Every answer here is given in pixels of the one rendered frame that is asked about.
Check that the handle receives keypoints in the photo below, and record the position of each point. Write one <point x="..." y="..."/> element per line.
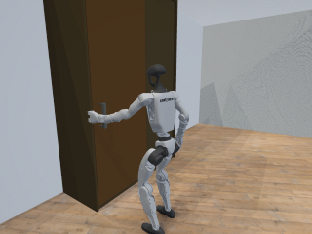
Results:
<point x="103" y="112"/>

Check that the robot right forearm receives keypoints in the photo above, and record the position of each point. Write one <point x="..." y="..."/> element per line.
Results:
<point x="182" y="128"/>

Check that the left robot shin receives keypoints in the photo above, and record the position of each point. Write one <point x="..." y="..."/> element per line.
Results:
<point x="149" y="206"/>

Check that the robot left forearm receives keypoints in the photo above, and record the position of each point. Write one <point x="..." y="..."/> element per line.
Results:
<point x="115" y="117"/>

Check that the robot right hand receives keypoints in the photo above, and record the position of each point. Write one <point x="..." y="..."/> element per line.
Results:
<point x="179" y="141"/>

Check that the robot head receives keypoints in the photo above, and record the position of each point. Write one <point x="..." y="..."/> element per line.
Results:
<point x="157" y="70"/>

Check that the robot right upper arm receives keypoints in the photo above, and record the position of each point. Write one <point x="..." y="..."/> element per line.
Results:
<point x="184" y="115"/>

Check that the wardrobe door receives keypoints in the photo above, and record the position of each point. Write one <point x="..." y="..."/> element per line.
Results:
<point x="117" y="64"/>
<point x="159" y="50"/>

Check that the robot left upper arm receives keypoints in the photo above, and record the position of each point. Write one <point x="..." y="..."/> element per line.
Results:
<point x="144" y="99"/>

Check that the robot left hand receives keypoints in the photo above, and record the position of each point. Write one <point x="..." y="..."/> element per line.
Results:
<point x="93" y="117"/>

